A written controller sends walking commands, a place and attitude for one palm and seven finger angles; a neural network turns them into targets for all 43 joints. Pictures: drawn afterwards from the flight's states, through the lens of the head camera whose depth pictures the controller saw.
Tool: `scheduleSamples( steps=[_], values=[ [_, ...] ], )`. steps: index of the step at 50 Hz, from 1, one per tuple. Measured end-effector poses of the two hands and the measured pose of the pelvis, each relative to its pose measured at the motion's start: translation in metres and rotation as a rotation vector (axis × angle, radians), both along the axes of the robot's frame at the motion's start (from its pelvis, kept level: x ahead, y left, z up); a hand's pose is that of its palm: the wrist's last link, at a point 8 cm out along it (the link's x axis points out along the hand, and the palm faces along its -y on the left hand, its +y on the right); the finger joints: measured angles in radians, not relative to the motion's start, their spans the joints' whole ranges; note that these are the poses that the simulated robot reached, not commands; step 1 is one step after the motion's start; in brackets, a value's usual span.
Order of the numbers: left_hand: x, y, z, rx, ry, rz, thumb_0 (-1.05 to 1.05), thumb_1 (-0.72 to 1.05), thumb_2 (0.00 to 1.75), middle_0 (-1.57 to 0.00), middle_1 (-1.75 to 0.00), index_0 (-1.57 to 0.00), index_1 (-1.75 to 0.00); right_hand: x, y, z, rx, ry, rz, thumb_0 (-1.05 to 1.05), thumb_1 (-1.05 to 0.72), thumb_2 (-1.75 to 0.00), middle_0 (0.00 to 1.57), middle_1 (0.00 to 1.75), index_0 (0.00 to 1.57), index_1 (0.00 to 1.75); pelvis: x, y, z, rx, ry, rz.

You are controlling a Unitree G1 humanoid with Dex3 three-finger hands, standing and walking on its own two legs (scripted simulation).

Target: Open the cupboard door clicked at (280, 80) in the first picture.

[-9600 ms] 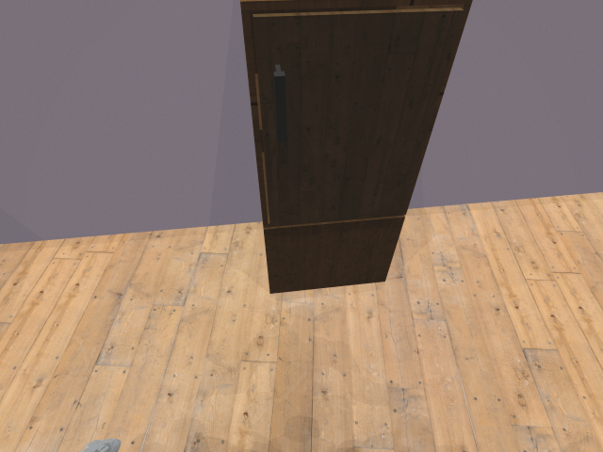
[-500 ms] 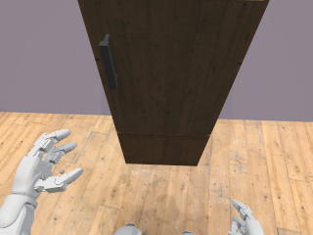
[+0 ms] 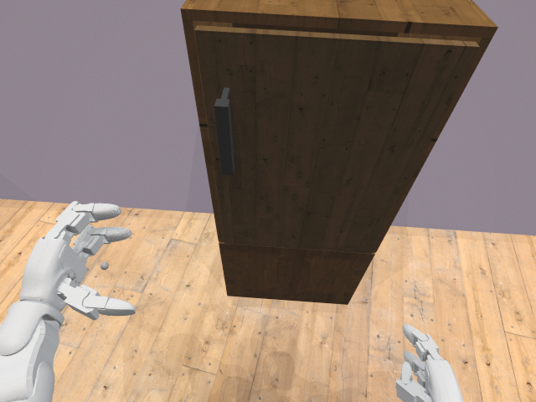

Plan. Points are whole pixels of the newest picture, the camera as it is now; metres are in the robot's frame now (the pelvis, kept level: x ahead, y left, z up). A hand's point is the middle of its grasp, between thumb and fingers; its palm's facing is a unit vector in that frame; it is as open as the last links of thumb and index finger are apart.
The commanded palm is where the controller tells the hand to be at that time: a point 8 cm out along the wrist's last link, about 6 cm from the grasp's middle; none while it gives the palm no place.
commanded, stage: raise the hand with hooked fingers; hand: left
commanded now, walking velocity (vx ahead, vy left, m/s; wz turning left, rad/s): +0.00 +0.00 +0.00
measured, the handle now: (227, 133) +0.54 +0.13 +0.10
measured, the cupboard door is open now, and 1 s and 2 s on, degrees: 0 0 0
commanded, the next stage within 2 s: move the hooked fingers beside the handle in 0.84 s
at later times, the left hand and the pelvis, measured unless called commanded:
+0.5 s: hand (75, 230) +0.29 +0.28 +0.13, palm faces +0.02 -1.00 -0.03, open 14.0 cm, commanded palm +0.26 +0.32 +0.12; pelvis -0.01 +0.00 +0.01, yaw +0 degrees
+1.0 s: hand (98, 235) +0.29 +0.25 +0.12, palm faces +0.04 -1.00 -0.03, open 14.0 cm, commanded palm +0.27 +0.30 +0.12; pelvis -0.01 -0.02 +0.01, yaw +0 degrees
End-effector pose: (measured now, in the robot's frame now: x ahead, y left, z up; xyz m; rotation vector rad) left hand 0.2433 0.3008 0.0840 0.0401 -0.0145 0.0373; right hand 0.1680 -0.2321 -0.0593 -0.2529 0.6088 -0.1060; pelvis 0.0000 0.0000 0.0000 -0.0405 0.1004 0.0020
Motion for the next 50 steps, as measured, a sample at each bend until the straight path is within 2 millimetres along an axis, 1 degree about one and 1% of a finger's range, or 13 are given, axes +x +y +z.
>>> scheduleSamples(
  steps=[4, 9, 14, 21, 26, 32, 39, 50],
  values=[
    [0.003, 0.011, 0.010, -0.001, -0.002, 0.004, -0.01, -0.43, 0.33, -0.30, -1.16, -0.30, -1.16, 0.004, 0.011, 0.004, 0.012, -0.009, 0.021, 0.01, -0.90, -0.90, 0.21, 0.30, 0.20, 0.30, -0.001, 0.003, 0.003, -0.002, -0.016, 0.003],
    [0.007, 0.024, 0.020, -0.010, -0.006, 0.011, -0.01, -0.48, 0.31, -0.30, -1.19, -0.30, -1.18, -0.001, 0.016, 0.005, 0.012, 0.009, 0.029, 0.01, -0.90, -0.90, 0.21, 0.30, 0.20, 0.30, -0.003, 0.005, 0.007, -0.003, -0.031, 0.006],
    [0.013, 0.031, 0.030, -0.004, -0.004, 0.006, -0.01, -0.49, 0.30, -0.30, -1.20, -0.30, -1.20, -0.013, 0.011, 0.005, -0.001, 0.037, 0.013, 0.01, -0.90, -0.90, 0.21, 0.30, 0.20, 0.30, -0.005, 0.006, 0.010, -0.003, -0.045, 0.007],
    [0.023, 0.038, 0.044, -0.010, -0.014, 0.004, -0.01, -0.50, 0.30, -0.30, -1.20, -0.30, -1.20, -0.029, -0.002, 0.005, -0.017, 0.065, -0.025, 0.01, -0.90, -0.90, 0.21, 0.30, 0.20, 0.30, -0.006, 0.004, 0.014, 0.001, -0.056, 0.003],
    [0.025, 0.031, 0.042, -0.013, 0.006, -0.018, -0.01, -0.50, 0.30, -0.30, -1.20, -0.30, -1.20, -0.036, -0.010, 0.006, -0.019, 0.069, -0.039, 0.01, -0.90, -0.90, 0.21, 0.30, 0.20, 0.30, -0.006, 0.002, 0.015, 0.005, -0.053, -0.004],
    [0.023, 0.021, 0.036, -0.018, 0.012, -0.007, -0.02, -0.50, 0.30, -0.30, -1.20, -0.30, -1.20, -0.037, -0.017, 0.006, -0.021, 0.071, -0.043, 0.01, -0.90, -0.90, 0.21, 0.30, 0.20, 0.30, -0.006, -0.004, 0.015, 0.009, -0.054, -0.007],
    [0.020, 0.015, 0.041, -0.010, -0.009, 0.004, -0.02, -0.50, 0.30, -0.30, -1.20, -0.30, -1.20, -0.033, -0.020, 0.004, -0.008, 0.060, -0.037, 0.01, -0.90, -0.90, 0.21, 0.30, 0.20, 0.30, -0.006, -0.011, 0.015, 0.012, -0.058, -0.005],
    [0.022, 0.003, 0.039, -0.014, 0.011, 0.000, -0.02, -0.50, 0.30, -0.30, -1.20, -0.30, -1.20, -0.023, -0.027, 0.001, 0.009, 0.043, -0.033, 0.01, -0.90, -0.90, 0.21, 0.30, 0.20, 0.30, -0.005, -0.021, 0.014, 0.018, -0.051, -0.003]
  ],
)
